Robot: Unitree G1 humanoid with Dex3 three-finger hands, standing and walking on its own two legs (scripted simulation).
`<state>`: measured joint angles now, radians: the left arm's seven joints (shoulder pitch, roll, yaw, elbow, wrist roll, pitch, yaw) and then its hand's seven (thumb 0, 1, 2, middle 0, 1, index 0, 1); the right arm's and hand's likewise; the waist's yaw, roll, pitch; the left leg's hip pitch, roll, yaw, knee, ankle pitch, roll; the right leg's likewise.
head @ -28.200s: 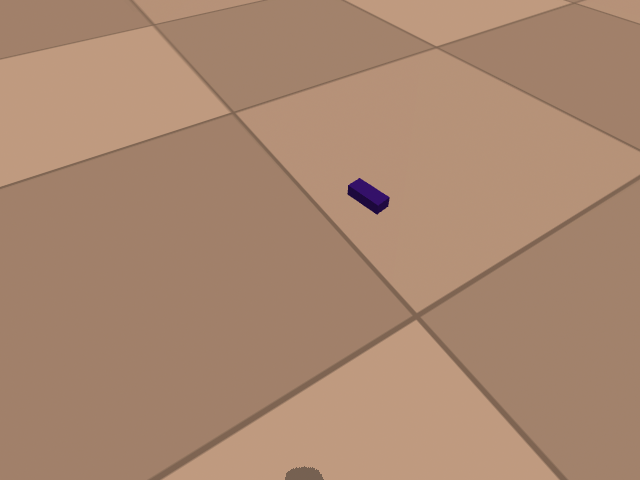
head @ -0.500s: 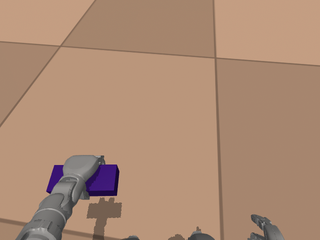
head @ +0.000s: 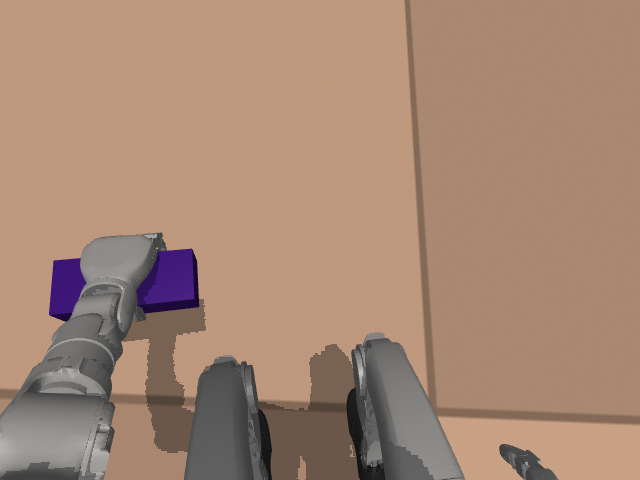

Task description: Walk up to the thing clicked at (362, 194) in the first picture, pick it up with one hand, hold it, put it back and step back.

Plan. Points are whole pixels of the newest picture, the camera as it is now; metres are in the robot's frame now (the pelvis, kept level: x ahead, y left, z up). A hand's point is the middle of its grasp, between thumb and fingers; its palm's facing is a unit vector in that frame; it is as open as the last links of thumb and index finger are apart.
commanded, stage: crouch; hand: left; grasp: from above
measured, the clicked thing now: (130, 285) +0.41 +0.24 -0.16
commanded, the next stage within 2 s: lower in 1.12 s
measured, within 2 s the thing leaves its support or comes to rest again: neither
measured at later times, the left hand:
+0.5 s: hand (160, 299) +0.42 +0.24 -0.30, palm faces -0.46 +0.01 -0.89, open 10.7 cm
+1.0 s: hand (169, 301) +0.43 +0.24 -0.36, palm faces -0.47 +0.00 -0.88, open 10.7 cm
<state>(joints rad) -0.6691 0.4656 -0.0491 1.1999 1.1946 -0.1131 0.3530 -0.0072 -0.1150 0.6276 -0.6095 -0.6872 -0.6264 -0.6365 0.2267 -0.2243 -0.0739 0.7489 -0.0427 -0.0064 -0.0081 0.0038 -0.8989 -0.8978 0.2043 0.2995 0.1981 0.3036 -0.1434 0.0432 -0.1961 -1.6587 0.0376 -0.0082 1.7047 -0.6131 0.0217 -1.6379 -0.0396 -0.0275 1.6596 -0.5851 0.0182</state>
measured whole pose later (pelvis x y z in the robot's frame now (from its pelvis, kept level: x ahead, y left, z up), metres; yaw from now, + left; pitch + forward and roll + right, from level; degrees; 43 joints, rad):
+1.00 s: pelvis -0.02 -0.01 -0.19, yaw -3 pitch +35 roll -6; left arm -0.89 0.65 0.06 1.42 1.29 -0.24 0.42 -0.01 -0.13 0.63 -0.63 -0.67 -0.65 -0.62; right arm 0.15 -0.25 -0.01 0.77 -0.13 -0.06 0.12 0.00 -0.91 -0.90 0.20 0.30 0.20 0.30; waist -0.20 0.00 -0.08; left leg -2.25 0.03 -0.08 2.32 -0.68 0.01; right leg -2.21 -0.04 -0.06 2.25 -0.65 0.01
